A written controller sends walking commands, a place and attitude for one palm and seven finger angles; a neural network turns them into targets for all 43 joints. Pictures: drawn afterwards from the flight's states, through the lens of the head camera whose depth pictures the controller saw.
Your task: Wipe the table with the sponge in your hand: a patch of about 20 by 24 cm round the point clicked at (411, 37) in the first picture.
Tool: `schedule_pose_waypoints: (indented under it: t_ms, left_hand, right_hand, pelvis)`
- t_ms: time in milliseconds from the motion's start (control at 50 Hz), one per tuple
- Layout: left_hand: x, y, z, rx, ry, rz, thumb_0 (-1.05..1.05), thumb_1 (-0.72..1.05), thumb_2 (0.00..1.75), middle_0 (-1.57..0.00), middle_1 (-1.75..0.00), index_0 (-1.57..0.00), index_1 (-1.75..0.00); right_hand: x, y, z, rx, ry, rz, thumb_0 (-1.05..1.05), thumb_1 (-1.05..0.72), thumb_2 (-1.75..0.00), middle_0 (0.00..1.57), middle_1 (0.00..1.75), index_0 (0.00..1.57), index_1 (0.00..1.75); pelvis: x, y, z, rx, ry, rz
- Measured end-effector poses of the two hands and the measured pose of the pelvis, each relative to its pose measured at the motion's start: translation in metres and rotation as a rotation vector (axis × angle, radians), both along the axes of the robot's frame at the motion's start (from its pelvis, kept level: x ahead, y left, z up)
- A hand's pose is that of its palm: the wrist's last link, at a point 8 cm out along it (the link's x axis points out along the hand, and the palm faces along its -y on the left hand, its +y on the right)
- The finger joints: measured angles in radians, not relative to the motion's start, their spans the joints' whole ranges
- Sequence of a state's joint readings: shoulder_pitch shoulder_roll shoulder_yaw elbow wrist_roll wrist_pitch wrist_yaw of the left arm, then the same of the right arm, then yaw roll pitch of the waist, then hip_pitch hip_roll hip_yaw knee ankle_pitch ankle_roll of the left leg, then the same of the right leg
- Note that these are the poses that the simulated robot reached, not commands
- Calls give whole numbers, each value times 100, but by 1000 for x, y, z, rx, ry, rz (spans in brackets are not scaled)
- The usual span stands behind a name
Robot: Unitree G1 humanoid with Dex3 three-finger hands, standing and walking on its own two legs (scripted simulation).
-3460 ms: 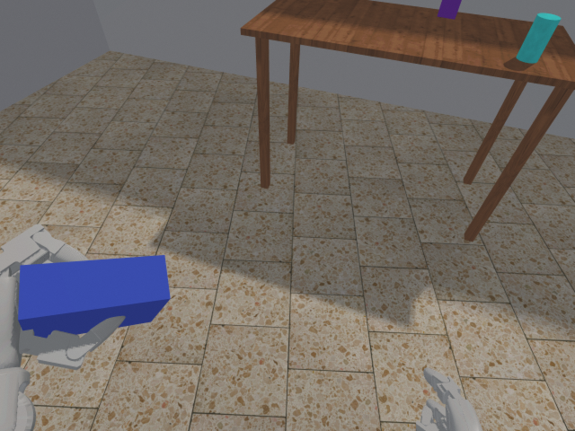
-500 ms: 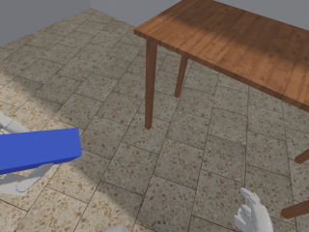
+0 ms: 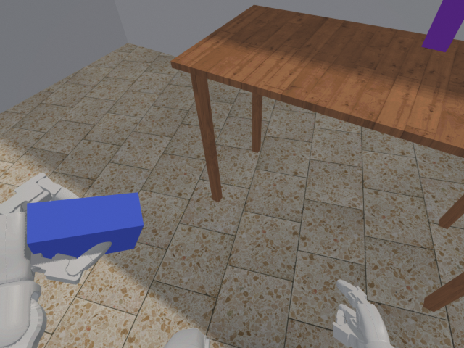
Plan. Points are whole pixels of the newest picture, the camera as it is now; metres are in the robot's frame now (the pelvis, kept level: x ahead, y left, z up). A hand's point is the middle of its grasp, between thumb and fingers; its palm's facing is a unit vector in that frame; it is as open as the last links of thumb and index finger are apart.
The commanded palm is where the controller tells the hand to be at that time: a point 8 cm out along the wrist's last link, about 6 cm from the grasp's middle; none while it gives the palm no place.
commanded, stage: turn to face it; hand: left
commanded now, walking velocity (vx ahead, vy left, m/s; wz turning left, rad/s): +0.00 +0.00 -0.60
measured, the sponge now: (105, 227) +0.24 +0.20 +0.14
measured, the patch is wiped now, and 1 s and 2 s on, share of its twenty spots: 0.00 0.00 0.00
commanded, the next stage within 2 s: take the last steps up to it in 1.42 s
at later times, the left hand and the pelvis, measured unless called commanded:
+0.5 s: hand (101, 250) +0.19 +0.17 +0.18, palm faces +0.16 -0.89 -0.43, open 9.0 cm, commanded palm +0.15 +0.22 +0.19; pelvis -0.08 +0.00 +0.00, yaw -16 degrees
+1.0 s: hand (226, 286) +0.16 +0.02 +0.19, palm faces -0.18 -0.81 -0.56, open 9.0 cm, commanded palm +0.14 +0.10 +0.19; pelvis -0.15 -0.05 +0.00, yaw -34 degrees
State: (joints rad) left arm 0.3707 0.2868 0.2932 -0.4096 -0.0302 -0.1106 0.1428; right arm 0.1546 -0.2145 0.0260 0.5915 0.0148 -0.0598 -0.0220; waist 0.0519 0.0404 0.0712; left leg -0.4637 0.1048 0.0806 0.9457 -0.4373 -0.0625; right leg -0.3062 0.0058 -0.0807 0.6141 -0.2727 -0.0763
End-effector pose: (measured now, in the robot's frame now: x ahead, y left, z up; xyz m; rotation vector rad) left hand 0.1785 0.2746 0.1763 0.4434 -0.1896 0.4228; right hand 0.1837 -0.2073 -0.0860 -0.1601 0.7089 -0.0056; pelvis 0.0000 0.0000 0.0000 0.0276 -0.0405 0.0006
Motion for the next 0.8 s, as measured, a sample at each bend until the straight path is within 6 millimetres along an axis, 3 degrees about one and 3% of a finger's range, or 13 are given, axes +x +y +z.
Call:
schedule_pose_waypoints:
  t_ms: [100, 220, 320, 440, 580, 680, 740, 800]
  left_hand:
    - [9, -40, 19, 62, -12, -182, -1, -42, 104, -85, -139, -85, -139]
    - [11, -43, 46, 204, -58, -244, -1, -42, 104, -85, -139, -86, -139]
    - [4, -35, 33, 155, -39, -225, -1, -42, 104, -85, -139, -86, -139]
    - [-12, -46, 10, 49, -55, -310, -1, -42, 104, -86, -139, -86, -139]
    - [-21, -65, 29, 107, -103, -367, -1, -42, 104, -86, -139, -86, -139]
    - [-11, -106, 28, 133, -107, -418, -1, -42, 104, -86, -139, -86, -139]
    - [-3, -143, 15, 127, -87, -479, -1, -42, 104, -86, -139, -86, -139]
    - [-4, -175, 8, 106, -43, -569, -1, -42, 104, -86, -139, -86, -138]
  right_hand:
    - [-48, -58, 8, -82, 68, -155, 1, -91, -90, 20, 30, 21, 30]
    - [-101, -94, 8, -114, 125, -297, 1, -91, -90, 19, 30, 20, 30]
    - [-131, -91, 8, -100, 150, -331, 1, -91, -90, 19, 29, 20, 30]
    - [-153, -66, 12, -100, 124, -309, 1, -91, -90, 20, 30, 20, 30]
    - [-177, -39, 10, 28, 60, -349, 1, -90, -90, 20, 30, 21, 30]
    - [-204, -47, -7, 96, 43, -386, 1, -90, -90, 20, 30, 21, 30]
    - [-229, -69, -23, 98, 63, -421, 1, -90, -89, 20, 30, 21, 30]
    - [-263, -95, -26, 65, 127, -499, 1, -90, -89, 20, 30, 21, 30]
  pelvis:
    - [-11, -11, 8, 21, 28, -59]
    - [-24, -15, 10, 20, 63, -124]
    - [-40, -11, 9, 25, 74, -177]
    - [-68, -1, 3, 21, 55, -234]
    - [-86, -7, 7, -28, 31, -339]
    - [-102, -27, 0, -38, 33, -416]
    - [-118, -40, -9, -55, 25, -430]
    - [-132, -43, -6, -19, 33, -466]
